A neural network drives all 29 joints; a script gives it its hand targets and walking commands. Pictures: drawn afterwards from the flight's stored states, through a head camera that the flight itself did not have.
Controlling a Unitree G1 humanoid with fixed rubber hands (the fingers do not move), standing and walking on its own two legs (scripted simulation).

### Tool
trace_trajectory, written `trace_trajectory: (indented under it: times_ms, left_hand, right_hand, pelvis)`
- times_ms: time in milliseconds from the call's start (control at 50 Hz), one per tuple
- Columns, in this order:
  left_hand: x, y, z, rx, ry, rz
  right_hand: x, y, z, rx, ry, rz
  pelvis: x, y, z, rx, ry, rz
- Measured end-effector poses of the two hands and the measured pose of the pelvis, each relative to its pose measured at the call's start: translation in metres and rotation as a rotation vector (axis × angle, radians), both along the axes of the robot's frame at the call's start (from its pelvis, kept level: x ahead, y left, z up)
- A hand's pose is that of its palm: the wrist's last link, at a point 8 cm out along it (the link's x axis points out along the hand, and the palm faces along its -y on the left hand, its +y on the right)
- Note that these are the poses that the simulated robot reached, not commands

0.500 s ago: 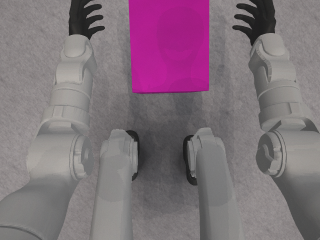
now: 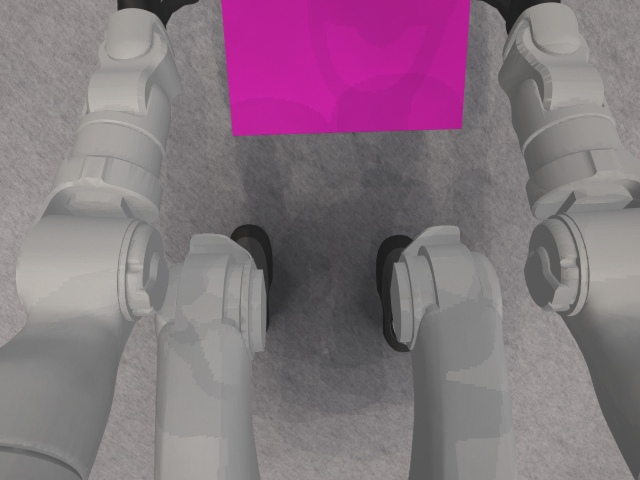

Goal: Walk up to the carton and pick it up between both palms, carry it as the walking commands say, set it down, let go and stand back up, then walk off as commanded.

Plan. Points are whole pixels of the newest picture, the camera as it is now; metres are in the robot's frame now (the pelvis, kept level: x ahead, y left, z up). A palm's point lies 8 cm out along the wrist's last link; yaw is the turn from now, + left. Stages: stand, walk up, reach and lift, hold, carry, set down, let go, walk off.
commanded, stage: reach and lift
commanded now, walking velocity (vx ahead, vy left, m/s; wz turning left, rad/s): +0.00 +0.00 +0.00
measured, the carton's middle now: (335, 4) +0.55 -0.01 -0.25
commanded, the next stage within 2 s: none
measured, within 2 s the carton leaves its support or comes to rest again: leaves its support in 1.30 s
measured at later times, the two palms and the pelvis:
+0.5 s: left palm (150, 6) +0.53 +0.17 -0.18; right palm (524, 4) +0.53 -0.18 -0.18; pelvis +0.00 +0.00 -0.01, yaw +0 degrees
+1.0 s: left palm (189, 1) +0.53 +0.13 -0.19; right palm (487, 0) +0.53 -0.15 -0.18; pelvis +0.00 +0.00 -0.01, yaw -1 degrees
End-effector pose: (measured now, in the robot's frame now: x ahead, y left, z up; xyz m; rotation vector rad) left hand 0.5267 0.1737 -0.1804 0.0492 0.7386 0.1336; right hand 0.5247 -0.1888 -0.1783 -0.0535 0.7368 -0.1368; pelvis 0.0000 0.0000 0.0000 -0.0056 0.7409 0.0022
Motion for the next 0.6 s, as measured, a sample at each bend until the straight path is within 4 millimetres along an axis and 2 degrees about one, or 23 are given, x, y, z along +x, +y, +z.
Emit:
trace_trajectory:
  times_ms: [60,140,400,600]
  left_hand:
    - [0.001,0.0,-0.01,-0.001,-0.01,0.004]
    - [0.003,0.001,-0.015,0.0,-0.019,0.008]
    - [0.004,0.002,-0.003,-0.004,-0.015,0.01]
    - [0.006,-0.014,-0.005,-0.021,-0.018,-0.014]
  right_hand:
    - [0.001,-0.001,-0.011,0.0,-0.011,0.0]
    - [0.002,-0.002,-0.014,-0.001,-0.027,0.003]
    - [0.002,-0.001,-0.004,-0.002,-0.018,0.006]
    - [0.004,0.014,-0.004,0.016,-0.018,0.018]
  pelvis:
    - [-0.001,-0.001,-0.008,0.003,-0.018,-0.003]
    - [-0.001,-0.001,-0.014,0.006,-0.043,-0.007]
    - [-0.001,0.0,-0.012,0.007,-0.042,-0.01]
    - [-0.004,0.002,-0.011,0.004,-0.042,-0.01]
